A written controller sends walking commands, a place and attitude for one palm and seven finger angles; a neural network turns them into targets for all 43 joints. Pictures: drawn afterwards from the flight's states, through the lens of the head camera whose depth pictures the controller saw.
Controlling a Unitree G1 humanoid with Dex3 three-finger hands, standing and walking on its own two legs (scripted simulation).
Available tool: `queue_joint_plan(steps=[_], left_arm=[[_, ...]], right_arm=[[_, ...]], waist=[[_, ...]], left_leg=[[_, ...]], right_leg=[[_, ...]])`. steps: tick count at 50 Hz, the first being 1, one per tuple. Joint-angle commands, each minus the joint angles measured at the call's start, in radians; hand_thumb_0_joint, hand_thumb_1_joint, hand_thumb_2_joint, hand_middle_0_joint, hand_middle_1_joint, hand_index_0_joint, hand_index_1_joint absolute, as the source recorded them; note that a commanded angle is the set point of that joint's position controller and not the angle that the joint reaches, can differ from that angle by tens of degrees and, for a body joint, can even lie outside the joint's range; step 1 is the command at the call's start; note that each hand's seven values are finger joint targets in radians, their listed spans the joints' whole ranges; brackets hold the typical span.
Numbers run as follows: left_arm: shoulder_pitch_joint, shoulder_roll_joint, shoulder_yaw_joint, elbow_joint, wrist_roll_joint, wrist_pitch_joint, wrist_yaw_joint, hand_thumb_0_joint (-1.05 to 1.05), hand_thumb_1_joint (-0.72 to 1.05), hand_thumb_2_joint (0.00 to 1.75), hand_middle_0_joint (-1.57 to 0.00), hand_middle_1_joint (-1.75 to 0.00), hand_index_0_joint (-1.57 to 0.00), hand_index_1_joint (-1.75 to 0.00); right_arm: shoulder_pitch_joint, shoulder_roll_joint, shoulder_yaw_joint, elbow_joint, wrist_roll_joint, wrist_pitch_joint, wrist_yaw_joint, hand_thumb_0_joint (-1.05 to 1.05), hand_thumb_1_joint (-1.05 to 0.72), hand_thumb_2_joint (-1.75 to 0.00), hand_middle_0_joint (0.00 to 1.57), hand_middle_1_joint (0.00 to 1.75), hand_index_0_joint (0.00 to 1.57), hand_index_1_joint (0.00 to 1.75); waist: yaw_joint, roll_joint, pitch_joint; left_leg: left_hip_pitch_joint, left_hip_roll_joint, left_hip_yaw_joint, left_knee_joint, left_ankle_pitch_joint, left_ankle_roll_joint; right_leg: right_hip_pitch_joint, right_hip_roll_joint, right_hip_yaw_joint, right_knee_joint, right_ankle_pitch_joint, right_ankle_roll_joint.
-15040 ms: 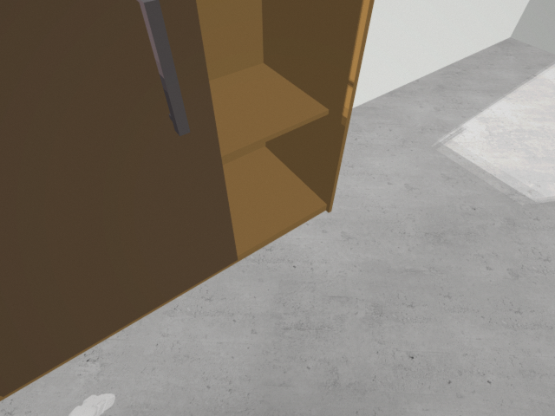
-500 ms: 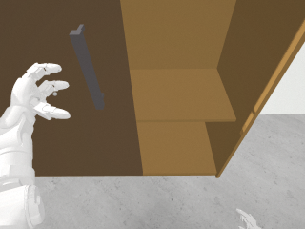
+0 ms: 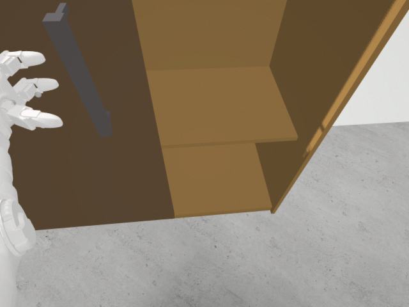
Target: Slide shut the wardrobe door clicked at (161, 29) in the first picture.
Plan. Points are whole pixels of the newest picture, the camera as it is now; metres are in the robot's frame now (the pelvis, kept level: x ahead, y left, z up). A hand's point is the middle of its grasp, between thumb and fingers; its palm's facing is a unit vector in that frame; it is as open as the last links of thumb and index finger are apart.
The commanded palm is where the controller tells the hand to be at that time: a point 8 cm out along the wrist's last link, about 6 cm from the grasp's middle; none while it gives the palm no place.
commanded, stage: move the hooked fingers beside the handle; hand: left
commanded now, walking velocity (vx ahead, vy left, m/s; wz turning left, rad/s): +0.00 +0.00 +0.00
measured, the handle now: (88, 80) +0.53 +0.20 +0.15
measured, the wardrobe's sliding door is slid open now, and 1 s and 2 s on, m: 0.50 0.50 0.50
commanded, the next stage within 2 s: feel for the door with the fingertips in 1.72 s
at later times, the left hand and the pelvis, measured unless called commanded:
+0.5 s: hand (29, 95) +0.46 +0.28 +0.17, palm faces +0.05 -1.00 -0.01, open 14.0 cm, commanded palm +0.44 +0.33 +0.16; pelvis +0.01 +0.02 +0.00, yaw +0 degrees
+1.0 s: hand (41, 92) +0.47 +0.27 +0.17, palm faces +0.04 -1.00 -0.03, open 14.0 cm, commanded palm +0.45 +0.32 +0.16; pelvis +0.00 +0.01 +0.00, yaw +0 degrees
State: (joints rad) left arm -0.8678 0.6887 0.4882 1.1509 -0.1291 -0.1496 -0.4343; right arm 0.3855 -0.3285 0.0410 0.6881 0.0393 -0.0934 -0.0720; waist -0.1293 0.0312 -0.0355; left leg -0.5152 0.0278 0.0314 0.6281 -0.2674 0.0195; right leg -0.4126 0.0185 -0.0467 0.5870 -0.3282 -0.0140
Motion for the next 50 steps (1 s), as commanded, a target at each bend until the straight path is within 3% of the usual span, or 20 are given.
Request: queue_joint_plan(steps=[1, 4, 5, 8, 9, 11, 15, 17, 19, 21, 25, 29, 32, 37, 40, 41, 44, 47, 48, 50], left_arm=[[-0.494, 0.377, 0.037, -0.194, -0.008, -0.084, -0.019, 0.0, -0.5, 0.3, -0.3, -1.2, -0.3, -1.2], [-0.411, 0.355, 0.039, -0.179, -0.014, -0.079, -0.035, 0.0, -0.5, 0.3, -0.3, -1.2, -0.3, -1.2], [-0.408, 0.322, 0.013, -0.172, -0.018, -0.07, -0.042, 0.0, -0.5, 0.3, -0.3, -1.2, -0.3, -1.2], [-0.365, 0.347, 0.052, -0.156, -0.035, -0.057, -0.047, 0.0, -0.5, 0.3, -0.3, -1.2, -0.3, -1.2], [-0.369, 0.319, 0.034, -0.17, -0.041, -0.053, -0.049, 0.0, -0.5, 0.3, -0.3, -1.2, -0.3, -1.2], [-0.395, 0.347, 0.053, -0.216, -0.032, -0.063, -0.038, 0.0, -0.5, 0.3, -0.3, -1.2, -0.3, -1.2], [-0.41, 0.364, 0.078, -0.378, -0.029, -0.103, -0.004, 0.0, -0.5, 0.3, -0.3, -1.2, -0.3, -1.2], [-0.382, 0.341, 0.085, -0.41, -0.047, -0.105, 0.005, 0.0, -0.5, 0.3, -0.3, -1.2, -0.3, -1.2], [-0.353, 0.337, 0.094, -0.412, -0.058, -0.092, 0.008, 0.0, -0.5, 0.3, -0.3, -1.2, -0.3, -1.2], [-0.304, 0.305, 0.076, -0.363, -0.057, -0.06, 0.003, 0.0, -0.5, 0.3, -0.3, -1.2, -0.3, -1.2], [-0.308, 0.191, -0.037, -0.327, -0.046, -0.008, -0.002, 0.0, -0.5, 0.3, -0.3, -1.2, -0.3, -1.2], [-0.372, 0.177, -0.039, -0.37, -0.066, -0.031, 0.019, 0.0, -0.5, 0.3, -0.3, -1.2, -0.3, -1.2], [-0.437, 0.202, -0.013, -0.392, -0.074, -0.064, 0.039, 0.0, -0.5, 0.3, -0.3, -1.2, -0.3, -1.2], [-0.487, 0.227, -0.026, -0.299, -0.031, -0.078, 0.057, 0.0, -0.5, 0.3, -0.3, -1.2, -0.3, -1.2], [-0.48, 0.294, 0.007, -0.234, -0.014, -0.066, 0.056, 0.0, -0.5, 0.3, -0.3, -1.2, -0.3, -1.2], [-0.48, 0.282, -0.008, -0.206, -0.014, -0.062, 0.049, 0.0, -0.5, 0.3, -0.3, -1.2, -0.3, -1.2], [-0.492, 0.279, -0.017, -0.223, -0.016, -0.078, 0.027, 0.0, -0.5, 0.3, -0.3, -1.2, -0.3, -1.2], [-0.476, 0.276, -0.009, -0.207, -0.03, -0.088, 0.011, 0.0, -0.5, 0.3, -0.3, -1.2, -0.3, -1.2], [-0.444, 0.315, 0.027, -0.18, -0.037, -0.088, 0.008, 0.0, -0.5, 0.3, -0.3, -1.2, -0.3, -1.2], [-0.432, 0.334, 0.046, -0.171, -0.043, -0.081, -0.005, 0.0, -0.5, 0.3, -0.3, -1.2, -0.3, -1.2]], right_arm=[[0.096, -0.163, -0.062, -0.084, 0.004, -0.019, -0.014, 0.0, -0.9, -0.9, 0.2, 0.3, 0.2, 0.3], [0.114, -0.163, -0.067, -0.091, -0.001, 0.001, -0.008, 0.0, -0.9, -0.9, 0.2, 0.3, 0.2, 0.3], [0.113, -0.162, -0.066, -0.093, 0.0, 0.004, -0.006, 0.0, -0.9, -0.9, 0.2, 0.3, 0.2, 0.3], [0.122, -0.169, -0.07, -0.097, -0.003, 0.023, -0.003, 0.0, -0.9, -0.9, 0.2, 0.3, 0.2, 0.3], [0.117, -0.166, -0.071, -0.104, -0.001, 0.026, -0.002, 0.0, -0.9, -0.9, 0.2, 0.3, 0.2, 0.3], [0.119, -0.167, -0.075, -0.108, -0.004, 0.03, 0.002, 0.0, -0.9, -0.9, 0.2, 0.3, 0.2, 0.3], [0.116, -0.158, -0.081, -0.116, -0.007, 0.034, 0.009, 0.0, -0.9, -0.9, 0.2, 0.3, 0.2, 0.3], [0.104, -0.153, -0.082, -0.119, -0.005, 0.032, 0.012, 0.0, -0.9, -0.9, 0.2, 0.3, 0.2, 0.3], [0.096, -0.153, -0.079, -0.12, -0.003, 0.032, 0.012, 0.0, -0.9, -0.9, 0.2, 0.3, 0.2, 0.3], [0.085, -0.149, -0.078, -0.12, 0.002, 0.03, 0.014, 0.0, -0.9, -0.9, 0.2, 0.3, 0.2, 0.3], [0.064, -0.145, -0.07, -0.133, 0.006, 0.026, 0.013, 0.0, -0.9, -0.9, 0.2, 0.3, 0.2, 0.3], [0.058, -0.147, -0.071, -0.131, 0.004, 0.02, 0.005, 0.0, -0.9, -0.9, 0.2, 0.3, 0.2, 0.3], [0.052, -0.146, -0.069, -0.121, 0.002, 0.01, -0.003, 0.0, -0.9, -0.9, 0.2, 0.3, 0.2, 0.3], [0.05, -0.143, -0.055, -0.1, 0.003, 0.001, -0.007, 0.0, -0.9, -0.9, 0.2, 0.3, 0.2, 0.3], [0.058, -0.15, -0.051, -0.101, 0.003, 0.005, -0.01, 0.0, -0.9, -0.9, 0.2, 0.3, 0.2, 0.3], [0.059, -0.15, -0.047, -0.105, 0.004, 0.007, -0.011, 0.0, -0.9, -0.9, 0.2, 0.3, 0.2, 0.3], [0.063, -0.148, -0.049, -0.112, 0.002, 0.004, -0.009, 0.0, -0.9, -0.9, 0.2, 0.3, 0.2, 0.3], [0.078, -0.152, -0.054, -0.109, 0.001, 0.006, -0.009, 0.0, -0.9, -0.9, 0.2, 0.3, 0.2, 0.3], [0.09, -0.159, -0.056, -0.106, 0.0, 0.012, -0.01, 0.0, -0.9, -0.9, 0.2, 0.3, 0.2, 0.3], [0.094, -0.161, -0.058, -0.108, 0.003, 0.02, -0.01, 0.0, -0.9, -0.9, 0.2, 0.3, 0.2, 0.3]], waist=[[0.001, 0.093, -0.369], [0.019, 0.101, -0.416], [0.011, 0.098, -0.398], [0.025, 0.041, -0.389], [0.02, 0.055, -0.379], [0.022, 0.079, -0.39], [0.028, 0.162, -0.484], [0.029, 0.14, -0.492], [0.035, 0.128, -0.477], [0.04, 0.136, -0.408], [0.017, 0.103, -0.301], [0.009, 0.081, -0.342], [0.004, 0.063, -0.383], [0.0, 0.101, -0.317], [0.004, 0.077, -0.327], [0.0, 0.057, -0.321], [0.004, 0.108, -0.362], [0.0, 0.065, -0.379], [0.008, 0.018, -0.383], [0.011, 0.007, -0.388]], left_leg=[[0.304, -0.019, -0.055, -0.018, 0.248, 0.039], [0.338, -0.015, -0.059, -0.004, 0.33, 0.035], [0.337, -0.014, -0.057, -0.003, 0.325, 0.034], [0.299, -0.01, -0.055, 0.0, 0.336, 0.038], [0.299, -0.011, -0.051, -0.003, 0.328, 0.037], [0.318, -0.009, -0.061, -0.005, 0.331, 0.036], [0.437, 0.002, -0.084, 0.007, 0.442, 0.025], [0.463, 0.008, -0.09, 0.007, 0.466, 0.022], [0.448, 0.008, -0.087, 0.006, 0.493, 0.025], [0.418, 0.007, -0.083, -0.002, 0.46, 0.023], [0.368, 0.004, -0.081, -0.025, 0.356, 0.027], [0.391, 0.007, -0.097, -0.029, 0.316, 0.021], [0.421, 0.007, -0.102, -0.028, 0.299, 0.018], [0.38, 0.001, -0.106, -0.039, 0.231, 0.018], [0.325, -0.008, -0.087, -0.031, 0.207, 0.027], [0.303, -0.01, -0.087, -0.034, 0.194, 0.028], [0.325, -0.01, -0.081, -0.02, 0.216, 0.027], [0.329, -0.006, -0.084, -0.015, 0.229, 0.029], [0.299, -0.005, -0.078, -0.007, 0.239, 0.033], [0.273, -0.011, -0.065, -0.007, 0.24, 0.037]], right_leg=[[-0.014, 0.009, 0.034, -0.069, 0.315, 0.005], [-0.013, 0.014, 0.024, -0.053, 0.367, 0.001], [-0.033, 0.016, 0.021, -0.055, 0.36, 0.003], [-0.02, 0.019, 0.014, -0.05, 0.372, 0.001], [-0.031, 0.02, 0.014, -0.051, 0.368, 0.005], [-0.047, 0.022, 0.011, -0.048, 0.346, 0.004], [-0.049, 0.026, 0.007, -0.039, 0.368, -0.004], [-0.042, 0.029, 0.003, -0.044, 0.373, -0.003], [-0.021, 0.028, 0.004, -0.046, 0.4, -0.003], [-0.039, 0.026, -0.001, -0.053, 0.375, -0.004], [-0.079, 0.022, -0.009, -0.067, 0.313, -0.004], [-0.08, 0.022, -0.008, -0.065, 0.277, -0.008], [-0.069, 0.019, -0.003, -0.067, 0.269, -0.005], [-0.094, 0.013, 0.003, -0.07, 0.221, -0.01], [-0.058, 0.009, 0.015, -0.07, 0.237, -0.006], [-0.052, 0.009, 0.014, -0.068, 0.234, -0.005], [-0.048, 0.01, 0.019, -0.061, 0.251, -0.007], [-0.054, 0.016, 0.015, -0.059, 0.257, -0.003], [-0.026, 0.016, 0.017, -0.056, 0.277, -0.003], [-0.003, 0.016, 0.024, -0.054, 0.308, 0.004]])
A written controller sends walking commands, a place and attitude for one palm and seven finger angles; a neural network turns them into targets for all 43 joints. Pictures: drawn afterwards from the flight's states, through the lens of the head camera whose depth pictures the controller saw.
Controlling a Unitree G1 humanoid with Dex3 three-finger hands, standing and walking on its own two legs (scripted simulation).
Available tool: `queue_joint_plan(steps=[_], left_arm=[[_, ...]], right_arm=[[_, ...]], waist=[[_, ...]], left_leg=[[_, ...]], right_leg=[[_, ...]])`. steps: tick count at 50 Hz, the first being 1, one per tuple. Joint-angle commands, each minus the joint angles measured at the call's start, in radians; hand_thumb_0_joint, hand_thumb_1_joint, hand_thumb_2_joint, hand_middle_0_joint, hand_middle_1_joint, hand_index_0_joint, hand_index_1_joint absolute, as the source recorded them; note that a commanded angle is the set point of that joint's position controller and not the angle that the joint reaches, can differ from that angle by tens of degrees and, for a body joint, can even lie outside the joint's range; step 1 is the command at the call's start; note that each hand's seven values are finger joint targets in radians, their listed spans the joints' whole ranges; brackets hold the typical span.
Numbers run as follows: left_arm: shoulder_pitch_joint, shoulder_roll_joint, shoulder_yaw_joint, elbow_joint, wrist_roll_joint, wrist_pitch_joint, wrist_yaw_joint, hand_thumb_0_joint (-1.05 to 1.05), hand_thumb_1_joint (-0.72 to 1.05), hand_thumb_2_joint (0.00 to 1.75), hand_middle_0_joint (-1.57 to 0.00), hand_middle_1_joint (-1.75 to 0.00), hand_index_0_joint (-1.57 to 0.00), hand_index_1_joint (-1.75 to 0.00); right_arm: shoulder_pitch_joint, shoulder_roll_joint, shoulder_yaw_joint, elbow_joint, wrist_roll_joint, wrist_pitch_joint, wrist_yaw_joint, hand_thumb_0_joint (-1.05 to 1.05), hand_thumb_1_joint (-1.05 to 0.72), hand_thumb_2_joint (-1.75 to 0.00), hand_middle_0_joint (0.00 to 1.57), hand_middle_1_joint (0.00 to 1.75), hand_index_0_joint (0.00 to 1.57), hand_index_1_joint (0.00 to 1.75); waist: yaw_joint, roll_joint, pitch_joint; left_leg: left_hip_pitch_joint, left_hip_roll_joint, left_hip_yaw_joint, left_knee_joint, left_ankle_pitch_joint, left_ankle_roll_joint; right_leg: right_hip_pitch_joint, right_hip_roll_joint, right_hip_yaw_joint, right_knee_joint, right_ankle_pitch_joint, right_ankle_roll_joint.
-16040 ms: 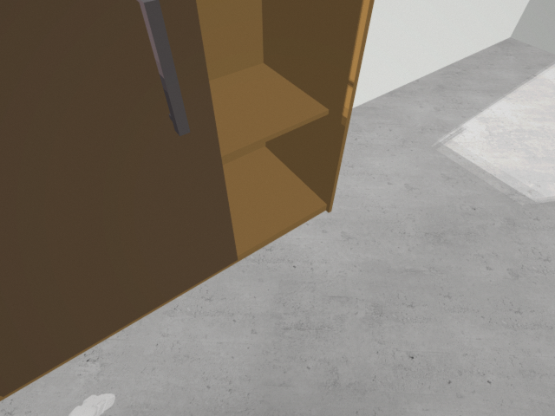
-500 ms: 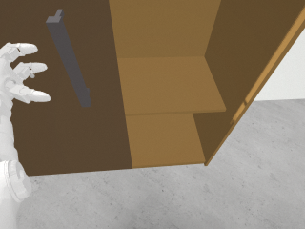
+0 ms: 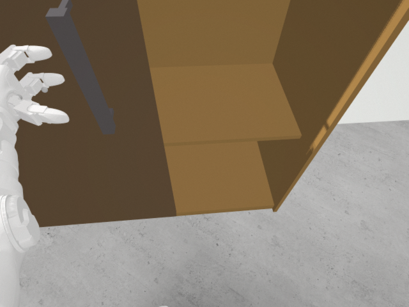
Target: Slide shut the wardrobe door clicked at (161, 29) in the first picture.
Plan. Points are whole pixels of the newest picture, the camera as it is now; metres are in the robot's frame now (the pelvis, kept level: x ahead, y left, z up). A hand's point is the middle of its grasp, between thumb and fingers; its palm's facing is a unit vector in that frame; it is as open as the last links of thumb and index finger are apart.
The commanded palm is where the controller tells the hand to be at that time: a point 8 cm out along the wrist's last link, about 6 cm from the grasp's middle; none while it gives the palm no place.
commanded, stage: move the hooked fingers beside the handle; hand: left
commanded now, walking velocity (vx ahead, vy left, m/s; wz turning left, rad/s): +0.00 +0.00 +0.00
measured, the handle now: (91, 77) +0.53 +0.20 +0.15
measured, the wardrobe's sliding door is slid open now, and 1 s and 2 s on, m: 0.50 0.50 0.50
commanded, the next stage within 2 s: feel for the door with the fingertips in 0.72 s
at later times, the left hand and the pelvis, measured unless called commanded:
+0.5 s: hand (33, 97) +0.46 +0.28 +0.16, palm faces +0.03 -1.00 -0.01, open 14.0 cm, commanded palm +0.44 +0.32 +0.16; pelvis +0.01 +0.00 +0.00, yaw +0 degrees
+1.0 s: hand (53, 92) +0.47 +0.25 +0.16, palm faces +0.01 -1.00 -0.01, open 14.0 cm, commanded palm +0.45 +0.30 +0.16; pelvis +0.01 +0.01 +0.00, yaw +0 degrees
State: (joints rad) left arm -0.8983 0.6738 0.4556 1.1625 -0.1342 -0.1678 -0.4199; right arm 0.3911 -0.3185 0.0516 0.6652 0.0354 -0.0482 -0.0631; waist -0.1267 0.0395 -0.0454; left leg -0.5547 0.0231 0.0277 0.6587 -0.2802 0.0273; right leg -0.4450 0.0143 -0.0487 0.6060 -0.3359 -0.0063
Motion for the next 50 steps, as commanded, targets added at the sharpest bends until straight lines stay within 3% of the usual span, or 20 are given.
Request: queue_joint_plan(steps=[1, 3, 4, 5, 8, 9, 15, 18, 21, 25, 28, 31, 33, 36, 38, 40, 43, 46, 48, 50], left_arm=[[-0.404, 0.341, 0.066, -0.184, -0.034, -0.061, -0.025, 0.0, -0.5, 0.3, -0.3, -1.2, -0.3, -1.2], [-0.391, 0.349, 0.055, -0.193, -0.017, -0.058, -0.029, 0.0, -0.5, 0.3, -0.3, -1.2, -0.3, -1.2], [-0.377, 0.394, 0.094, -0.208, -0.01, -0.061, -0.025, 0.0, -0.5, 0.3, -0.3, -1.2, -0.3, -1.2], [-0.377, 0.375, 0.071, -0.236, -0.006, -0.064, -0.027, 0.0, -0.5, 0.3, -0.3, -1.2, -0.3, -1.2], [-0.345, 0.435, 0.139, -0.254, -0.026, -0.076, -0.025, 0.0, -0.5, 0.3, -0.3, -1.2, -0.3, -1.2], [-0.378, 0.424, 0.129, -0.283, -0.031, -0.083, -0.031, 0.0, -0.5, 0.3, -0.3, -1.2, -0.3, -1.2], [-0.324, 0.422, 0.126, -0.269, -0.023, -0.068, -0.059, 0.0, -0.5, 0.3, -0.3, -1.2, -0.3, -1.2], [-0.335, 0.327, 0.051, -0.28, -0.038, -0.053, -0.077, 0.0, -0.5, 0.3, -0.3, -1.2, -0.3, -1.2], [-0.328, 0.304, 0.049, -0.238, -0.063, -0.031, -0.079, 0.0, -0.5, 0.3, -0.3, -1.2, -0.3, -1.2], [-0.394, 0.269, 0.013, -0.276, -0.052, -0.044, -0.054, 0.0, -0.5, 0.3, -0.3, -1.2, -0.3, -1.2], [-0.448, 0.256, 0.003, -0.336, -0.045, -0.065, -0.019, 0.0, -0.5, 0.3, -0.3, -1.2, -0.3, -1.2], [-0.441, 0.309, 0.064, -0.313, -0.049, -0.07, 0.008, 0.0, -0.5, 0.3, -0.3, -1.2, -0.3, -1.2], [-0.427, 0.338, 0.082, -0.31, -0.038, -0.069, 0.016, 0.0, -0.5, 0.3, -0.3, -1.2, -0.3, -1.2], [-0.424, 0.313, 0.037, -0.277, -0.003, -0.052, 0.018, 0.0, -0.5, 0.3, -0.3, -1.2, -0.3, -1.2], [-0.385, 0.319, 0.044, -0.249, -0.002, -0.044, 0.017, 0.0, -0.5, 0.3, -0.3, -1.2, -0.3, -1.2], [-0.39, 0.302, 0.037, -0.265, -0.015, -0.044, 0.008, 0.0, -0.5, 0.3, -0.3, -1.2, -0.3, -1.2], [-0.384, 0.196, -0.019, -0.292, -0.049, -0.05, -0.003, 0.0, -0.5, 0.3, -0.3, -1.2, -0.3, -1.2], [-0.357, 0.22, 0.014, -0.313, -0.059, -0.046, 0.005, 0.0, -0.5, 0.3, -0.3, -1.2, -0.3, -1.2], [-0.354, 0.189, -0.002, -0.323, -0.062, -0.037, 0.016, 0.0, -0.5, 0.3, -0.3, -1.2, -0.3, -1.2], [-0.366, 0.204, 0.007, -0.346, -0.053, -0.034, 0.035, 0.0, -0.5, 0.3, -0.3, -1.2, -0.3, -1.2]], right_arm=[[0.087, -0.17, -0.069, -0.088, 0.007, -0.024, -0.018, 0.0, -0.9, -0.9, 0.2, 0.3, 0.2, 0.3], [0.095, -0.169, -0.068, -0.089, 0.006, -0.013, -0.015, 0.0, -0.9, -0.9, 0.2, 0.3, 0.2, 0.3], [0.101, -0.17, -0.072, -0.091, 0.005, -0.009, -0.013, 0.0, -0.9, -0.9, 0.2, 0.3, 0.2, 0.3], [0.098, -0.167, -0.072, -0.098, 0.007, -0.007, -0.01, 0.0, -0.9, -0.9, 0.2, 0.3, 0.2, 0.3], [0.104, -0.172, -0.076, -0.101, 0.006, 0.003, -0.011, 0.0, -0.9, -0.9, 0.2, 0.3, 0.2, 0.3], [0.099, -0.169, -0.076, -0.1, 0.007, 0.003, -0.011, 0.0, -0.9, -0.9, 0.2, 0.3, 0.2, 0.3], [0.099, -0.168, -0.078, -0.101, 0.011, 0.006, -0.009, 0.0, -0.9, -0.9, 0.2, 0.3, 0.2, 0.3], [0.091, -0.164, -0.078, -0.101, 0.011, 0.003, -0.006, 0.0, -0.9, -0.9, 0.2, 0.3, 0.2, 0.3], [0.084, -0.17, -0.078, -0.099, 0.013, 0.002, -0.009, 0.0, -0.9, -0.9, 0.2, 0.3, 0.2, 0.3], [0.08, -0.166, -0.078, -0.095, 0.01, -0.006, -0.012, 0.0, -0.9, -0.9, 0.2, 0.3, 0.2, 0.3], [0.077, -0.162, -0.078, -0.09, 0.005, -0.012, -0.011, 0.0, -0.9, -0.9, 0.2, 0.3, 0.2, 0.3], [0.072, -0.162, -0.074, -0.088, 0.005, -0.016, -0.013, 0.0, -0.9, -0.9, 0.2, 0.3, 0.2, 0.3], [0.07, -0.162, -0.07, -0.095, 0.004, -0.016, -0.012, 0.0, -0.9, -0.9, 0.2, 0.3, 0.2, 0.3], [0.065, -0.154, -0.064, -0.101, 0.006, -0.014, -0.009, 0.0, -0.9, -0.9, 0.2, 0.3, 0.2, 0.3], [0.075, -0.159, -0.065, -0.109, 0.005, -0.01, -0.008, 0.0, -0.9, -0.9, 0.2, 0.3, 0.2, 0.3], [0.074, -0.16, -0.066, -0.113, 0.006, -0.009, -0.008, 0.0, -0.9, -0.9, 0.2, 0.3, 0.2, 0.3], [0.072, -0.152, -0.073, -0.111, 0.006, -0.014, -0.006, 0.0, -0.9, -0.9, 0.2, 0.3, 0.2, 0.3], [0.078, -0.158, -0.077, -0.102, 0.005, -0.013, -0.004, 0.0, -0.9, -0.9, 0.2, 0.3, 0.2, 0.3], [0.078, -0.155, -0.08, -0.098, 0.006, -0.012, -0.003, 0.0, -0.9, -0.9, 0.2, 0.3, 0.2, 0.3], [0.073, -0.154, -0.079, -0.097, 0.007, -0.013, 0.0, 0.0, -0.9, -0.9, 0.2, 0.3, 0.2, 0.3]], waist=[[0.008, 0.019, -0.369], [0.009, 0.06, -0.35], [0.02, 0.06, -0.361], [0.016, 0.089, -0.373], [0.024, 0.045, -0.397], [0.018, 0.082, -0.408], [0.022, 0.107, -0.389], [0.005, 0.12, -0.363], [-0.001, 0.054, -0.325], [-0.012, 0.095, -0.338], [-0.015, 0.109, -0.381], [-0.004, 0.065, -0.418], [0.012, 0.083, -0.426], [0.005, 0.12, -0.356], [0.012, 0.074, -0.359], [0.011, 0.087, -0.372], [-0.002, 0.071, -0.377], [0.011, 0.068, -0.399], [0.008, 0.042, -0.378], [0.01, 0.068, -0.37]], left_leg=[[0.304, -0.01, -0.056, -0.039, 0.252, 0.03], [0.299, -0.011, -0.048, -0.031, 0.271, 0.033], [0.299, -0.012, -0.053, -0.03, 0.279, 0.033], [0.318, -0.013, -0.051, -0.031, 0.283, 0.032], [0.311, -0.009, -0.046, -0.022, 0.302, 0.038], [0.325, -0.011, -0.047, -0.023, 0.316, 0.035], [0.345, -0.013, -0.047, -0.017, 0.324, 0.037], [0.368, -0.009, -0.048, -0.012, 0.343, 0.038], [0.334, -0.007, -0.052, -0.021, 0.289, 0.035], [0.381, -0.001, -0.074, -0.022, 0.295, 0.027], [0.424, 0.004, -0.085, -0.017, 0.327, 0.023], [0.422, 0.004, -0.091, -0.02, 0.337, 0.019], [0.407, 0.0, -0.083, -0.017, 0.351, 0.02], [0.392, 0.0, -0.086, -0.028, 0.332, 0.016], [0.375, 0.001, -0.084, -0.026, 0.334, 0.022], [0.389, 0.003, -0.088, -0.031, 0.336, 0.016], [0.419, 0.008, -0.083, -0.025, 0.351, 0.018], [0.425, 0.009, -0.09, -0.031, 0.364, 0.013], [0.405, 0.006, -0.079, -0.027, 0.357, 0.02], [0.402, 0.004, -0.081, -0.039, 0.334, 0.017]], right_leg=[[0.025, 0.019, 0.027, -0.073, 0.319, -0.003], [0.015, 0.018, 0.029, -0.068, 0.335, -0.006], [0.025, 0.018, 0.028, -0.066, 0.342, -0.005], [0.017, 0.02, 0.028, -0.065, 0.338, -0.005], [0.05, 0.023, 0.033, -0.064, 0.372, -0.005], [0.052, 0.023, 0.033, -0.06, 0.39, -0.004], [0.027, 0.023, 0.029, -0.063, 0.384, -0.006], [-0.014, 0.026, 0.023, -0.069, 0.38, -0.01], [-0.03, 0.027, 0.017, -0.075, 0.34, -0.005], [-0.078, 0.026, 0.009, -0.067, 0.293, -0.01], [-0.079, 0.024, 0.01, -0.064, 0.295, -0.013], [-0.031, 0.024, 0.011, -0.059, 0.321, -0.01], [-0.008, 0.021, 0.013, -0.052, 0.338, -0.013], [-0.047, 0.02, 0.008, -0.055, 0.314, -0.012], [-0.03, 0.022, 0.008, -0.055, 0.318, -0.015], [-0.029, 0.024, 0.005, -0.054, 0.318, -0.014], [-0.044, 0.029, 0.005, -0.065, 0.319, -0.014], [-0.03, 0.029, 0.003, -0.063, 0.325, -0.013], [-0.023, 0.028, 0.006, -0.069, 0.335, -0.012], [-0.022, 0.027, 0.006, -0.07, 0.321, -0.011]])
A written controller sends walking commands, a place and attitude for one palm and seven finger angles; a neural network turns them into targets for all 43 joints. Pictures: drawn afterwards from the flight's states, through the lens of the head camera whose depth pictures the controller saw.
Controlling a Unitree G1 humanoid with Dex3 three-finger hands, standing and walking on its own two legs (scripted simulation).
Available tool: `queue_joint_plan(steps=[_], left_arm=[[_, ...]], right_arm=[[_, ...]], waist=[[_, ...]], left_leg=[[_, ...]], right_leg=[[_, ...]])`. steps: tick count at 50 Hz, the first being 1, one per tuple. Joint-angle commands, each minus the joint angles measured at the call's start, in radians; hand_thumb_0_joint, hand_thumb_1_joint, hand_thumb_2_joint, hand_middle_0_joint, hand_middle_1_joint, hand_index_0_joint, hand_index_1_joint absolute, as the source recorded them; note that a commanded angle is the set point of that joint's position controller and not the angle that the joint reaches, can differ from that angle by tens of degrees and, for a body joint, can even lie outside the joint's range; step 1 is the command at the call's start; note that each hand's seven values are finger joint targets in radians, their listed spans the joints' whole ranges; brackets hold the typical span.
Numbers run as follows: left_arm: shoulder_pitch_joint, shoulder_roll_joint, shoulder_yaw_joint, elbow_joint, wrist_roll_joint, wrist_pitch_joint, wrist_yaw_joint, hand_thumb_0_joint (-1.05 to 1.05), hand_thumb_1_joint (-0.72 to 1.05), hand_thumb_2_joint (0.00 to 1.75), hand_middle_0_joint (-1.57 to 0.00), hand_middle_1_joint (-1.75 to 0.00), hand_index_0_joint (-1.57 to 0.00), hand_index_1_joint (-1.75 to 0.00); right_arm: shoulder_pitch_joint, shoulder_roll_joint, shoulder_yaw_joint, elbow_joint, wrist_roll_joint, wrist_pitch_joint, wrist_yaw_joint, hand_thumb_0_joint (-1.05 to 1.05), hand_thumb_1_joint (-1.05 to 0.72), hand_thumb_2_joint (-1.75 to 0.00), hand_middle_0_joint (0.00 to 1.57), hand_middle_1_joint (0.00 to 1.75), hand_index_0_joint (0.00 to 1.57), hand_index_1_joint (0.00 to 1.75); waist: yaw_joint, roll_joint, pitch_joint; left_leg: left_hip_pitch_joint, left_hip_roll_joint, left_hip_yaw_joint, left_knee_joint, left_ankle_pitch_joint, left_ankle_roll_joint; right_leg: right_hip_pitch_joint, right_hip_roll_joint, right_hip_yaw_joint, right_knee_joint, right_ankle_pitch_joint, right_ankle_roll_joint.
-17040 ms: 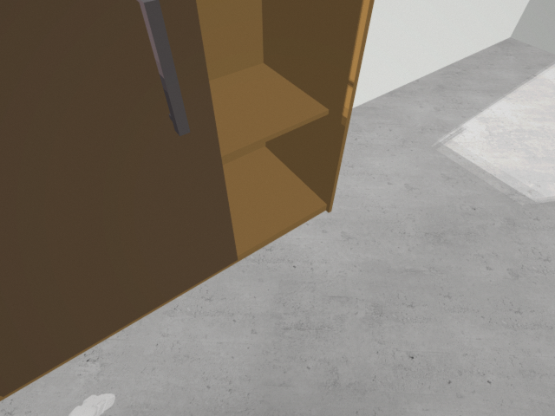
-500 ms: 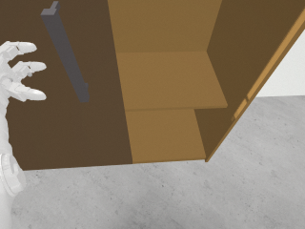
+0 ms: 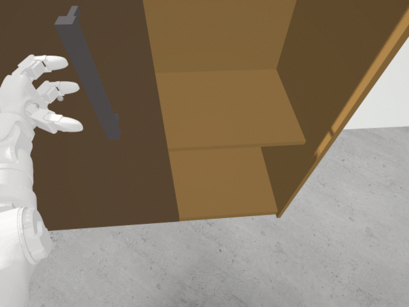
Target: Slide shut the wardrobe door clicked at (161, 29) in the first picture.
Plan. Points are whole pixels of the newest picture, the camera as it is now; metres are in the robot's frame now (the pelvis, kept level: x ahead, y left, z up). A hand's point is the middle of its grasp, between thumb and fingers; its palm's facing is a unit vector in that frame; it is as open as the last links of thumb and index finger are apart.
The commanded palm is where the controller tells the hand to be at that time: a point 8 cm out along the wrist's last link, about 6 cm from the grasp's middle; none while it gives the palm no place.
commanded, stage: feel for the door with the fingertips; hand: left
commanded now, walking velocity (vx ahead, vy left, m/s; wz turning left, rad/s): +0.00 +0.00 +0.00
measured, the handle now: (97, 83) +0.52 +0.19 +0.15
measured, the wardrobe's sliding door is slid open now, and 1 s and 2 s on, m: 0.50 0.50 0.50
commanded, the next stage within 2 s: slide the fingers in behind the handle in 0.62 s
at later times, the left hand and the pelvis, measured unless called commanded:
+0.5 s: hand (71, 94) +0.46 +0.22 +0.17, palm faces +0.07 -1.00 -0.02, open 13.9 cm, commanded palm +0.45 +0.28 +0.16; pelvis -0.01 -0.02 +0.00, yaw +0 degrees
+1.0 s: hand (72, 92) +0.47 +0.22 +0.16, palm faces +0.03 -1.00 -0.02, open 13.7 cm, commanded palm +0.45 +0.28 +0.16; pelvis -0.01 -0.01 +0.00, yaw -1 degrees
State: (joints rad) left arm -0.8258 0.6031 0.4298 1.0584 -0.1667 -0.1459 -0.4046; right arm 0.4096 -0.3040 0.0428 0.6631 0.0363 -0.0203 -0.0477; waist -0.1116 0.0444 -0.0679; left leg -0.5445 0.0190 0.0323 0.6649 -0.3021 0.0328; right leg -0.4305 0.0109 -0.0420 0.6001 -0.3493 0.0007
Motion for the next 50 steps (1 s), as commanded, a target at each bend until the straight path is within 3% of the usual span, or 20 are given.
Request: queue_joint_plan(steps=[1, 5, 6, 9, 10, 13, 15, 17, 22, 25, 28, 31, 33, 34, 37, 40, 43, 44, 48, 50], left_arm=[[-0.431, 0.266, 0.029, -0.244, -0.016, -0.053, 0.032, 0.0, -0.5, 0.3, -0.3, -1.2, -0.3, -1.2], [-0.432, 0.313, 0.071, -0.325, -0.001, -0.068, 0.073, 0.0, -0.5, 0.3, -0.3, -1.2, -0.3, -1.2], [-0.42, 0.289, 0.057, -0.349, -0.001, -0.073, 0.079, 0.0, -0.5, 0.3, -0.3, -1.2, -0.3, -1.2], [-0.41, 0.217, 0.016, -0.355, -0.01, -0.069, 0.09, 0.0, -0.5, 0.3, -0.3, -1.2, -0.3, -1.2], [-0.414, 0.269, 0.056, -0.332, -0.008, -0.065, 0.097, 0.0, -0.5, 0.3, -0.3, -1.2, -0.3, -1.2], [-0.428, 0.27, 0.049, -0.267, -0.002, -0.042, 0.1, 0.0, -0.5, 0.3, -0.3, -1.2, -0.3, -1.2], [-0.417, 0.284, 0.05, -0.226, 0.014, -0.029, 0.1, 0.0, -0.5, 0.3, -0.3, -1.2, -0.3, -1.2], [-0.478, 0.263, 0.013, -0.229, 0.027, -0.039, 0.098, 0.0, -0.5, 0.3, -0.3, -1.2, -0.3, -1.2], [-0.547, 0.265, 0.012, -0.164, 0.006, -0.071, 0.072, 0.0, -0.5, 0.3, -0.3, -1.2, -0.3, -1.2], [-0.575, 0.295, 0.009, -0.111, 0.02, -0.077, 0.056, 0.0, -0.5, 0.3, -0.3, -1.2, -0.3, -1.2], [-0.598, 0.28, -0.01, -0.104, 0.032, -0.082, 0.051, 0.0, -0.5, 0.3, -0.3, -1.2, -0.3, -1.2], [-0.616, 0.355, 0.041, -0.073, 0.025, -0.079, 0.047, 0.0, -0.5, 0.3, -0.3, -1.2, -0.3, -1.2], [-0.624, 0.349, 0.038, -0.098, 0.023, -0.088, 0.043, 0.0, -0.5, 0.3, -0.3, -1.2, -0.3, -1.2], [-0.628, 0.338, 0.025, -0.12, 0.03, -0.095, 0.039, 0.0, -0.5, 0.3, -0.3, -1.2, -0.3, -1.2], [-0.627, 0.332, 0.022, -0.09, 0.034, -0.09, 0.044, 0.0, -0.5, 0.3, -0.3, -1.2, -0.3, -1.2], [-0.582, 0.36, 0.057, -0.064, 0.024, -0.081, 0.044, 0.0, -0.5, 0.3, -0.3, -1.2, -0.3, -1.2], [-0.562, 0.372, 0.065, -0.099, 0.025, -0.085, 0.039, 0.0, -0.5, 0.3, -0.3, -1.2, -0.3, -1.2], [-0.544, 0.348, 0.049, -0.101, 0.027, -0.084, 0.037, 0.0, -0.5, 0.3, -0.3, -1.2, -0.3, -1.2], [-0.495, 0.335, 0.052, -0.124, 0.021, -0.081, 0.045, 0.0, -0.5, 0.3, -0.3, -1.2, -0.3, -1.2], [-0.482, 0.349, 0.065, -0.099, 0.022, -0.073, 0.049, 0.0, -0.5, 0.3, -0.3, -1.2, -0.3, -1.2]], right_arm=[[0.052, -0.165, -0.069, -0.097, 0.006, -0.042, -0.015, 0.0, -0.9, -0.9, 0.2, 0.3, 0.2, 0.3], [0.047, -0.159, -0.071, -0.103, 0.004, -0.047, -0.012, 0.0, -0.9, -0.9, 0.2, 0.3, 0.2, 0.3], [0.04, -0.154, -0.07, -0.11, 0.004, -0.049, -0.011, 0.0, -0.9, -0.9, 0.2, 0.3, 0.2, 0.3], [0.029, -0.147, -0.069, -0.107, 0.005, -0.056, -0.006, 0.0, -0.9, -0.9, 0.2, 0.3, 0.2, 0.3], [0.031, -0.155, -0.071, -0.098, 0.007, -0.055, -0.009, 0.0, -0.9, -0.9, 0.2, 0.3, 0.2, 0.3], [0.03, -0.157, -0.066, -0.096, 0.01, -0.05, -0.015, 0.0, -0.9, -0.9, 0.2, 0.3, 0.2, 0.3], [0.03, -0.155, -0.062, -0.1, 0.013, -0.05, -0.017, 0.0, -0.9, -0.9, 0.2, 0.3, 0.2, 0.3], [0.033, -0.151, -0.06, -0.098, 0.011, -0.051, -0.017, 0.0, -0.9, -0.9, 0.2, 0.3, 0.2, 0.3], [0.044, -0.158, -0.061, -0.08, 0.012, -0.053, -0.023, 0.0, -0.9, -0.9, 0.2, 0.3, 0.2, 0.3], [0.053, -0.163, -0.056, -0.069, 0.013, -0.051, -0.027, 0.0, -0.9, -0.9, 0.2, 0.3, 0.2, 0.3], [0.066, -0.161, -0.058, -0.064, 0.009, -0.052, -0.024, 0.0, -0.9, -0.9, 0.2, 0.3, 0.2, 0.3], [0.076, -0.171, -0.056, -0.062, 0.009, -0.049, -0.028, 0.0, -0.9, -0.9, 0.2, 0.3, 0.2, 0.3], [0.084, -0.168, -0.058, -0.066, 0.006, -0.05, -0.026, 0.0, -0.9, -0.9, 0.2, 0.3, 0.2, 0.3], [0.087, -0.164, -0.06, -0.067, 0.005, -0.05, -0.024, 0.0, -0.9, -0.9, 0.2, 0.3, 0.2, 0.3], [0.097, -0.168, -0.061, -0.056, 0.005, -0.045, -0.022, 0.0, -0.9, -0.9, 0.2, 0.3, 0.2, 0.3], [0.102, -0.174, -0.062, -0.057, 0.005, -0.041, -0.02, 0.0, -0.9, -0.9, 0.2, 0.3, 0.2, 0.3], [0.101, -0.173, -0.063, -0.067, 0.005, -0.035, -0.019, 0.0, -0.9, -0.9, 0.2, 0.3, 0.2, 0.3], [0.097, -0.168, -0.062, -0.071, 0.005, -0.034, -0.017, 0.0, -0.9, -0.9, 0.2, 0.3, 0.2, 0.3], [0.09, -0.169, -0.063, -0.086, 0.004, -0.032, -0.012, 0.0, -0.9, -0.9, 0.2, 0.3, 0.2, 0.3], [0.088, -0.171, -0.063, -0.088, 0.007, -0.031, -0.012, 0.0, -0.9, -0.9, 0.2, 0.3, 0.2, 0.3]], waist=[[-0.002, 0.069, -0.338], [0.013, 0.076, -0.39], [0.016, 0.103, -0.403], [0.004, 0.083, -0.371], [0.007, 0.056, -0.355], [0.005, 0.013, -0.305], [0.008, 0.046, -0.283], [-0.01, 0.053, -0.29], [-0.037, -0.012, -0.303], [-0.042, 0.025, -0.292], [-0.048, 0.059, -0.311], [-0.046, 0.007, -0.334], [-0.042, 0.027, -0.369], [-0.043, 0.073, -0.389], [-0.052, 0.055, -0.346], [-0.041, 0.018, -0.343], [-0.029, 0.051, -0.364], [-0.023, 0.085, -0.363], [-0.017, 0.064, -0.337], [-0.018, 0.022, -0.312]], left_leg=[[0.392, 0.007, -0.087, -0.049, 0.348, 0.011], [0.413, 0.006, -0.08, -0.046, 0.384, 0.012], [0.433, 0.006, -0.08, -0.047, 0.401, 0.008], [0.433, 0.007, -0.077, -0.047, 0.384, 0.011], [0.409, 0.008, -0.076, -0.05, 0.362, 0.012], [0.34, -0.002, -0.057, -0.056, 0.318, 0.021], [0.326, -0.005, -0.049, -0.06, 0.304, 0.02], [0.336, -0.005, -0.056, -0.057, 0.303, 0.02], [0.314, -0.007, -0.047, -0.046, 0.249, 0.025], [0.291, -0.008, -0.048, -0.041, 0.227, 0.024], [0.317, -0.008, -0.054, -0.026, 0.255, 0.026], [0.265, -0.008, -0.053, -0.029, 0.223, 0.027], [0.286, -0.008, -0.053, -0.019, 0.263, 0.03], [0.316, -0.008, -0.054, -0.017, 0.285, 0.026], [0.305, -0.003, -0.062, -0.02, 0.255, 0.025], [0.277, -0.004, -0.053, -0.02, 0.241, 0.028], [0.287, -0.006, -0.051, -0.02, 0.265, 0.029], [0.3, -0.004, -0.053, -0.026, 0.269, 0.023], [0.301, -0.001, -0.054, -0.028, 0.262, 0.025], [0.276, 0.001, -0.054, -0.036, 0.23, 0.026]], right_leg=[[-0.04, 0.03, 0.0, -0.066, 0.323, -0.019], [0.012, 0.03, 0.007, -0.063, 0.366, -0.021], [0.012, 0.03, 0.005, -0.059, 0.371, -0.022], [0.002, 0.034, 0.004, -0.068, 0.364, -0.021], [0.013, 0.033, 0.006, -0.07, 0.363, -0.02], [0.036, 0.028, 0.012, -0.075, 0.368, -0.018], [0.032, 0.024, 0.016, -0.074, 0.369, -0.017], [0.015, 0.022, 0.017, -0.071, 0.362, -0.017], [0.017, 0.022, 0.032, -0.079, 0.351, -0.007], [-0.003, 0.018, 0.037, -0.074, 0.327, -0.009], [-0.03, 0.02, 0.036, -0.068, 0.326, -0.013], [0.004, 0.019, 0.044, -0.071, 0.323, -0.004], [0.012, 0.021, 0.043, -0.059, 0.356, -0.007], [0.001, 0.022, 0.041, -0.056, 0.365, -0.007], [-0.043, 0.028, 0.033, -0.065, 0.314, -0.007], [-0.018, 0.029, 0.037, -0.069, 0.32, -0.005], [-0.003, 0.028, 0.035, -0.062, 0.34, -0.011], [-0.012, 0.029, 0.029, -0.058, 0.332, -0.012], [-0.029, 0.034, 0.021, -0.061, 0.31, -0.015], [-0.027, 0.034, 0.023, -0.068, 0.29, -0.01]])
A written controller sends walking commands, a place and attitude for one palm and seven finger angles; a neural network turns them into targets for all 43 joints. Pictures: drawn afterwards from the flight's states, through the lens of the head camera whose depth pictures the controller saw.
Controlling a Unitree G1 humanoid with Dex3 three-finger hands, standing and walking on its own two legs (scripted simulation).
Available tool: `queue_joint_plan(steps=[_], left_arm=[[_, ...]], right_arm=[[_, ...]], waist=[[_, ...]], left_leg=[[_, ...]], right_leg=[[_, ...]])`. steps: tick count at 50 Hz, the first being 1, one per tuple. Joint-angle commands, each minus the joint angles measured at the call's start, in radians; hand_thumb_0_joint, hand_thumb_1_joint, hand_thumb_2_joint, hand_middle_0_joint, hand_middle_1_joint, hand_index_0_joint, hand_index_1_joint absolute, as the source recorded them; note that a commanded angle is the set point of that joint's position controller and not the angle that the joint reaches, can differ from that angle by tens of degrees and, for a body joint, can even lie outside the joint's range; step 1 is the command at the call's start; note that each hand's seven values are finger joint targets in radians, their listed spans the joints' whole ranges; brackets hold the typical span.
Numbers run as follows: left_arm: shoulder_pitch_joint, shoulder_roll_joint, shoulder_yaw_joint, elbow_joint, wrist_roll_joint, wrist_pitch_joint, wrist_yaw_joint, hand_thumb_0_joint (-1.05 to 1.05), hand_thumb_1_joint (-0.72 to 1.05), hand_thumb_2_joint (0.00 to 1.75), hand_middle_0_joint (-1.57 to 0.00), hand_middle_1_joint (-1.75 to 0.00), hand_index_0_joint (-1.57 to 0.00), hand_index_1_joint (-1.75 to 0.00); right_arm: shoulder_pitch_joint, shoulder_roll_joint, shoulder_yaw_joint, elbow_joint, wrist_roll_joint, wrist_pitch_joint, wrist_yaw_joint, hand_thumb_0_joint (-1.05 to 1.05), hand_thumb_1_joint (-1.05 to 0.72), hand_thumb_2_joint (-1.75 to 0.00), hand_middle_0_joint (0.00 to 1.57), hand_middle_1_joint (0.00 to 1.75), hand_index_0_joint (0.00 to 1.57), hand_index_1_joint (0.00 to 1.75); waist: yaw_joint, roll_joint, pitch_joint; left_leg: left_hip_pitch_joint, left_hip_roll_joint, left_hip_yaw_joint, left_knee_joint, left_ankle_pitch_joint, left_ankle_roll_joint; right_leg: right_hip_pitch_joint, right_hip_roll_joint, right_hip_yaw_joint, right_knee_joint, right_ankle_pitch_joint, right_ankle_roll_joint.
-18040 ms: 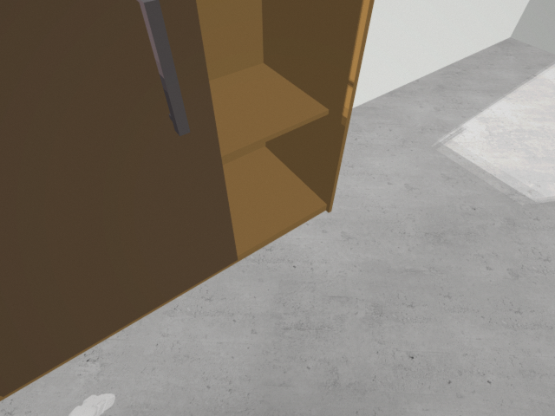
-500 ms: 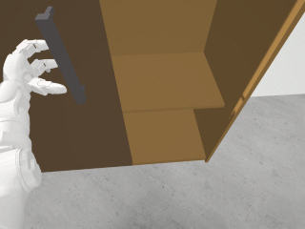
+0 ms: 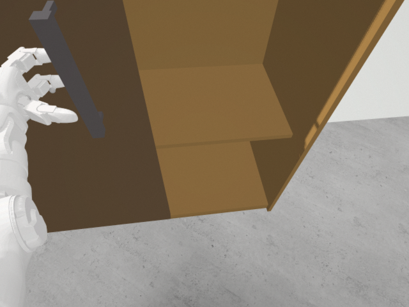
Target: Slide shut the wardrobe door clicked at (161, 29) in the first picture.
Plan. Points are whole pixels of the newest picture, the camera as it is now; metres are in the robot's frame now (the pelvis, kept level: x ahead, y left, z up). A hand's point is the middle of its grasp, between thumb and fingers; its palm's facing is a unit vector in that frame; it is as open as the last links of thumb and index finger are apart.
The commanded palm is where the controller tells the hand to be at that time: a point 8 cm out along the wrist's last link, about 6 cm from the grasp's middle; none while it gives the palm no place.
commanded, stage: slide the fingers in behind the handle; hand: left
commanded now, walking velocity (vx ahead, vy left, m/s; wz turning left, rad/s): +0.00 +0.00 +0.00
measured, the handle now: (78, 80) +0.52 +0.21 +0.15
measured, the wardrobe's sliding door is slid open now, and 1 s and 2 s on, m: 0.50 0.50 0.50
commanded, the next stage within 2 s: grip the handle and tug to test in 1.54 s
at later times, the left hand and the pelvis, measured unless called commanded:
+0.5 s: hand (59, 94) +0.47 +0.23 +0.16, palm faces +0.03 -1.00 +0.00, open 14.0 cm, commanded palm +0.45 +0.28 +0.16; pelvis +0.01 +0.01 +0.00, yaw +1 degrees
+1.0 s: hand (78, 93) +0.47 +0.20 +0.16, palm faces +0.06 -1.00 -0.02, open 13.9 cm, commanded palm +0.45 +0.25 +0.16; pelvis +0.00 -0.01 +0.00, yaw +1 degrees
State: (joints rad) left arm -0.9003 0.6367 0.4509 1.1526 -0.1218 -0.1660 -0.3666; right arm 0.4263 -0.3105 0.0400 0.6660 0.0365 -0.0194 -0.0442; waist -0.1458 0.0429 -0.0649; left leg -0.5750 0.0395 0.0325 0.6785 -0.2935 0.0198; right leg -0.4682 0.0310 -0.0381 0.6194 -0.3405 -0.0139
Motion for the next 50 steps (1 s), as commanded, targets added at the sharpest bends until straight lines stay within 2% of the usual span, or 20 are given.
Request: queue_joint_plan(steps=[1, 3, 5, 8, 11, 14, 18, 22, 23, 26, 28, 32, 33, 36, 37, 38, 40, 44, 46, 50], left_arm=[[-0.423, 0.317, 0.044, -0.209, -0.025, -0.054, 0.011, 0.0, -0.5, 0.3, -0.3, -1.2, -0.3, -1.2], [-0.429, 0.314, 0.04, -0.236, -0.026, -0.062, 0.013, 0.0, -0.5, 0.3, -0.3, -1.2, -0.3, -1.2], [-0.426, 0.294, 0.027, -0.274, -0.021, -0.07, 0.016, 0.0, -0.5, 0.3, -0.3, -1.2, -0.3, -1.2], [-0.426, 0.27, 0.02, -0.32, -0.033, -0.079, 0.023, 0.0, -0.5, 0.3, -0.3, -1.2, -0.3, -1.2], [-0.456, 0.221, 0.0, -0.304, -0.048, -0.07, 0.026, 0.0, -0.5, 0.3, -0.3, -1.2, -0.3, -1.2], [-0.449, 0.198, -0.021, -0.292, -0.041, -0.055, 0.03, 0.0, -0.5, 0.3, -0.3, -1.2, -0.3, -1.2], [-0.395, 0.163, -0.037, -0.386, -0.038, -0.048, 0.048, 0.0, -0.5, 0.3, -0.3, -1.2, -0.3, -1.2], [-0.419, 0.06, -0.087, -0.42, -0.064, -0.028, 0.071, 0.0, -0.5, 0.3, -0.3, -1.2, -0.3, -1.2], [-0.404, 0.056, -0.085, -0.404, -0.07, -0.018, 0.075, 0.0, -0.5, 0.3, -0.3, -1.2, -0.3, -1.2], [-0.439, 0.1, -0.053, -0.344, -0.049, -0.001, 0.105, 0.0, -0.5, 0.3, -0.3, -1.2, -0.3, -1.2], [-0.434, 0.141, -0.03, -0.368, -0.027, -0.009, 0.13, 0.0, -0.5, 0.3, -0.3, -1.2, -0.3, -1.2], [-0.396, 0.103, -0.05, -0.462, -0.012, -0.042, 0.149, 0.0, -0.5, 0.3, -0.3, -1.2, -0.3, -1.2], [-0.382, 0.088, -0.054, -0.463, -0.02, -0.042, 0.144, 0.0, -0.5, 0.3, -0.3, -1.2, -0.3, -1.2], [-0.386, 0.041, -0.08, -0.41, -0.049, -0.022, 0.123, 0.0, -0.5, 0.3, -0.3, -1.2, -0.3, -1.2], [-0.406, 0.039, -0.083, -0.394, -0.055, -0.016, 0.119, 0.0, -0.5, 0.3, -0.3, -1.2, -0.3, -1.2], [-0.389, 0.091, -0.042, -0.357, -0.051, -0.01, 0.12, 0.0, -0.5, 0.3, -0.3, -1.2, -0.3, -1.2], [-0.431, 0.113, -0.045, -0.325, -0.039, -0.006, 0.123, 0.0, -0.5, 0.3, -0.3, -1.2, -0.3, -1.2], [-0.434, 0.172, -0.01, -0.347, -0.017, -0.041, 0.135, 0.0, -0.5, 0.3, -0.3, -1.2, -0.3, -1.2], [-0.438, 0.104, -0.061, -0.37, -0.023, -0.06, 0.13, 0.0, -0.5, 0.3, -0.3, -1.2, -0.3, -1.2], [-0.456, 0.108, -0.049, -0.295, -0.039, -0.059, 0.119, 0.0, -0.5, 0.3, -0.3, -1.2, -0.3, -1.2]], right_arm=[[0.069, -0.165, -0.061, -0.094, 0.007, -0.032, -0.016, 0.0, -0.9, -0.9, 0.2, 0.3, 0.2, 0.3], [0.065, -0.164, -0.061, -0.1, 0.007, -0.033, -0.017, 0.0, -0.9, -0.9, 0.2, 0.3, 0.2, 0.3], [0.058, -0.157, -0.062, -0.104, 0.008, -0.037, -0.016, 0.0, -0.9, -0.9, 0.2, 0.3, 0.2, 0.3], [0.057, -0.157, -0.064, -0.102, 0.006, -0.042, -0.013, 0.0, -0.9, -0.9, 0.2, 0.3, 0.2, 0.3], [0.05, -0.155, -0.065, -0.088, 0.007, -0.048, -0.015, 0.0, -0.9, -0.9, 0.2, 0.3, 0.2, 0.3], [0.048, -0.152, -0.061, -0.085, 0.007, -0.052, -0.014, 0.0, -0.9, -0.9, 0.2, 0.3, 0.2, 0.3], [0.043, -0.147, -0.068, -0.1, 0.003, -0.059, -0.005, 0.0, -0.9, -0.9, 0.2, 0.3, 0.2, 0.3], [0.026, -0.14, -0.072, -0.089, 0.005, -0.067, -0.001, 0.0, -0.9, -0.9, 0.2, 0.3, 0.2, 0.3], [0.026, -0.142, -0.071, -0.09, 0.006, -0.067, -0.002, 0.0, -0.9, -0.9, 0.2, 0.3, 0.2, 0.3], [0.027, -0.143, -0.066, -0.076, 0.005, -0.064, -0.005, 0.0, -0.9, -0.9, 0.2, 0.3, 0.2, 0.3], [0.028, -0.143, -0.063, -0.083, 0.001, -0.065, -0.002, 0.0, -0.9, -0.9, 0.2, 0.3, 0.2, 0.3], [0.019, -0.124, -0.068, -0.102, -0.003, -0.07, 0.007, 0.0, -0.9, -0.9, 0.2, 0.3, 0.2, 0.3], [0.021, -0.125, -0.068, -0.105, -0.003, -0.068, 0.009, 0.0, -0.9, -0.9, 0.2, 0.3, 0.2, 0.3], [0.005, -0.126, -0.066, -0.096, 0.008, -0.068, 0.004, 0.0, -0.9, -0.9, 0.2, 0.3, 0.2, 0.3], [0.006, -0.129, -0.066, -0.091, 0.01, -0.068, 0.001, 0.0, -0.9, -0.9, 0.2, 0.3, 0.2, 0.3], [0.008, -0.135, -0.064, -0.086, 0.008, -0.065, -0.003, 0.0, -0.9, -0.9, 0.2, 0.3, 0.2, 0.3], [0.008, -0.134, -0.058, -0.082, 0.011, -0.063, -0.008, 0.0, -0.9, -0.9, 0.2, 0.3, 0.2, 0.3], [0.017, -0.129, -0.057, -0.087, 0.004, -0.065, -0.007, 0.0, -0.9, -0.9, 0.2, 0.3, 0.2, 0.3], [0.013, -0.12, -0.059, -0.094, 0.007, -0.07, -0.005, 0.0, -0.9, -0.9, 0.2, 0.3, 0.2, 0.3], [0.022, -0.128, -0.062, -0.074, 0.01, -0.071, -0.007, 0.0, -0.9, -0.9, 0.2, 0.3, 0.2, 0.3]], waist=[[0.014, 0.026, -0.316], [0.018, 0.03, -0.329], [0.018, 0.088, -0.348], [0.021, 0.082, -0.377], [0.004, 0.068, -0.351], [0.008, 0.085, -0.333], [0.028, 0.12, -0.402], [0.011, 0.076, -0.364], [0.018, 0.042, -0.351], [0.017, 0.044, -0.292], [0.033, 0.058, -0.321], [0.042, 0.079, -0.422], [0.039, 0.049, -0.426], [0.026, 0.03, -0.354], [0.019, -0.008, -0.329], [0.031, -0.002, -0.309], [0.022, 0.005, -0.261], [0.038, 0.033, -0.329], [0.028, 0.035, -0.35], [0.015, -0.009, -0.318]], left_leg=[[0.302, -0.019, -0.054, -0.054, 0.212, 0.038], [0.314, -0.019, -0.053, -0.05, 0.223, 0.04], [0.363, -0.017, -0.057, -0.049, 0.25, 0.033], [0.399, -0.014, -0.068, -0.04, 0.287, 0.031], [0.407, -0.011, -0.072, -0.048, 0.27, 0.028], [0.41, -0.012, -0.079, -0.047, 0.292, 0.025], [0.49, -0.006, -0.096, -0.034, 0.411, 0.017], [0.504, 0.002, -0.109, -0.047, 0.404, 0.008], [0.482, -0.003, -0.103, -0.046, 0.393, 0.014], [0.419, -0.009, -0.096, -0.064, 0.318, 0.012], [0.421, -0.014, -0.093, -0.058, 0.335, 0.015], [0.5, -0.01, -0.089, -0.042, 0.44, 0.01], [0.495, -0.011, -0.086, -0.036, 0.447, 0.015], [0.449, -0.014, -0.07, -0.052, 0.363, 0.018], [0.418, -0.017, -0.067, -0.058, 0.318, 0.021], [0.387, -0.021, -0.059, -0.057, 0.295, 0.026], [0.344, -0.027, -0.056, -0.069, 0.238, 0.029], [0.356, -0.033, -0.053, -0.059, 0.258, 0.029], [0.381, -0.032, -0.049, -0.057, 0.273, 0.029], [0.344, -0.032, -0.045, -0.058, 0.224, 0.032]], right_leg=[[0.012, 0.013, 0.02, -0.087, 0.274, 0.005], [0.02, 0.013, 0.02, -0.083, 0.283, 0.001], [0.003, 0.013, 0.017, -0.079, 0.289, 0.0], [-0.001, 0.017, 0.012, -0.075, 0.299, -0.005], [-0.023, 0.018, 0.008, -0.083, 0.284, 0.0], [-0.034, 0.017, 0.002, -0.077, 0.29, -0.006], [-0.031, 0.019, -0.006, -0.063, 0.332, -0.013], [-0.053, 0.022, -0.016, -0.074, 0.314, -0.006], [-0.039, 0.023, -0.016, -0.077, 0.316, -0.009], [-0.04, 0.016, -0.014, -0.077, 0.283, -0.007], [-0.019, 0.013, -0.01, -0.07, 0.295, -0.011], [0.015, 0.016, -0.003, -0.057, 0.366, -0.007], [0.028, 0.019, -0.002, -0.059, 0.382, -0.007], [0.031, 0.02, 0.001, -0.078, 0.362, -0.004], [0.036, 0.018, 0.002, -0.086, 0.345, -0.002], [0.045, 0.016, 0.008, -0.089, 0.339, -0.005], [0.037, 0.011, 0.013, -0.095, 0.307, -0.002], [0.075, 0.008, 0.024, -0.083, 0.333, -0.003], [0.074, 0.011, 0.024, -0.082, 0.347, -0.002], [0.066, 0.011, 0.029, -0.093, 0.321, 0.004]])
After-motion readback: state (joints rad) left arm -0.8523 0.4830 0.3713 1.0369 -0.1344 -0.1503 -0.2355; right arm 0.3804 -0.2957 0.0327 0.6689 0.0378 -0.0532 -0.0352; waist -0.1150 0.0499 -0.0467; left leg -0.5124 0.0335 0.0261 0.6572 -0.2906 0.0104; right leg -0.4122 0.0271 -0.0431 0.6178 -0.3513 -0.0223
